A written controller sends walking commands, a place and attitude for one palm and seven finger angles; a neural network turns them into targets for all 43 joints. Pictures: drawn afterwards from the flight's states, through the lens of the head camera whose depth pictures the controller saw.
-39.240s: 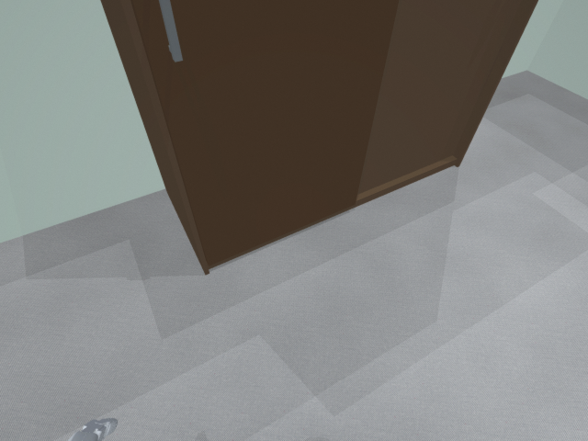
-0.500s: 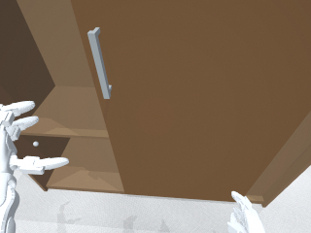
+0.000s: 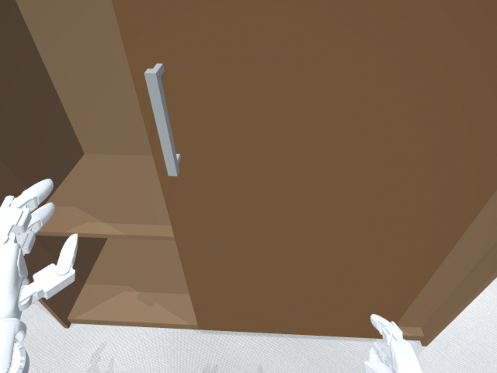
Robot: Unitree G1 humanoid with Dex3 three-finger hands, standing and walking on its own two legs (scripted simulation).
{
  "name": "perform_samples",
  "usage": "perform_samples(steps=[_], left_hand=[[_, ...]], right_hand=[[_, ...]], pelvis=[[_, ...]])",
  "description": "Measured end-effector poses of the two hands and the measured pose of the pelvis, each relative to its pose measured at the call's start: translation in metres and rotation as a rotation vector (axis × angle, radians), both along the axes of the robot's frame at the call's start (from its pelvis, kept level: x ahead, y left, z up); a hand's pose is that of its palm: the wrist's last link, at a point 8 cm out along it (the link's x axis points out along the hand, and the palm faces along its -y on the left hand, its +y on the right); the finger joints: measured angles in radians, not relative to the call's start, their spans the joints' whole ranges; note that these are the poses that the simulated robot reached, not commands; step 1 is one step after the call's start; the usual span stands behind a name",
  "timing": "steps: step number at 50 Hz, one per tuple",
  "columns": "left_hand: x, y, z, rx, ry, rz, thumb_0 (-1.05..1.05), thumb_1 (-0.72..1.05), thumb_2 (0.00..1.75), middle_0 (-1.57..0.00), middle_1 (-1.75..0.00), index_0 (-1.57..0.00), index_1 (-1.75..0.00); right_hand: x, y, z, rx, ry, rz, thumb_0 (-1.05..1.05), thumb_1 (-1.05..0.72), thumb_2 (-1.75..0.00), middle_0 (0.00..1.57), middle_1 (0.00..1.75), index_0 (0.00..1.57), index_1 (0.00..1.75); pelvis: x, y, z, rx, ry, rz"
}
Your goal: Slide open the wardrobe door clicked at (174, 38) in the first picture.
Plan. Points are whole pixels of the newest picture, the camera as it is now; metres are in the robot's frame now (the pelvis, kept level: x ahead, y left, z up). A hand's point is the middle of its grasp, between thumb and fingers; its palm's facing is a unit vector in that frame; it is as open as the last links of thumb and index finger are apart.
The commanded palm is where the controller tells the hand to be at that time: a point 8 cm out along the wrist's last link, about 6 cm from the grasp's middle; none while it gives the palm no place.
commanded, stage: draw the hand back to the body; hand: left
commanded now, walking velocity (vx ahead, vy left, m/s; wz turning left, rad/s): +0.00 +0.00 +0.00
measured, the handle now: (166, 123) +0.45 +0.21 +0.21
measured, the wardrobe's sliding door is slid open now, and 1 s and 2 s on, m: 0.54 0.54 0.54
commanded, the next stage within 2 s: step back with the hand held close in 0.36 s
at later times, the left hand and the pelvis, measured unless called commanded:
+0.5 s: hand (59, 277) +0.16 +0.25 +0.17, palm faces +0.47 -0.81 -0.34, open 7.5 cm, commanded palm +0.12 +0.29 +0.17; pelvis -0.02 -0.01 +0.00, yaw +0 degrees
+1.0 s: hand (18, 301) +0.13 +0.28 +0.16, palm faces +0.42 -0.79 -0.45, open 7.4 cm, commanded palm +0.08 +0.31 +0.17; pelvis -0.06 +0.02 -0.01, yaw -1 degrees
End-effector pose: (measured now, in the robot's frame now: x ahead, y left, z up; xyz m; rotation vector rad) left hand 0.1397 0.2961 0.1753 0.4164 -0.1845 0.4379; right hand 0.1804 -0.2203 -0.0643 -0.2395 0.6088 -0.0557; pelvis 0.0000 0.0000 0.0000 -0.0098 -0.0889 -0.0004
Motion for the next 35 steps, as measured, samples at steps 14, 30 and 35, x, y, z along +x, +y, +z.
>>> perform_samples(steps=[14,30,35], left_hand=[[-0.015,-0.002,0.002,-0.011,-0.017,0.039,0.01,0.87,0.88,-0.21,-0.31,-0.21,-0.32],[-0.018,-0.002,0.007,0.052,-0.031,0.034,0.02,0.88,0.89,-0.21,-0.3,-0.21,-0.31],[-0.013,-0.005,-0.002,0.059,0.016,-0.015,0.02,0.89,0.9,-0.2,-0.3,-0.2,-0.31]], right_hand=[[-0.01,0.003,-0.005,0.006,0.022,0.02,0.01,-0.9,-0.89,0.2,0.3,0.2,0.3],[-0.028,-0.019,-0.006,-0.014,0.055,-0.028,0.01,-0.9,-0.89,0.2,0.3,0.2,0.3],[-0.036,-0.026,-0.004,-0.035,0.07,-0.075,0.01,-0.9,-0.89,0.2,0.3,0.2,0.3]], pelvis=[[-0.01,-0.005,0.0,-0.001,-0.016,0.011],[-0.021,-0.013,0.0,-0.014,0.017,0.005],[-0.029,-0.007,-0.001,-0.015,0.054,-0.007]])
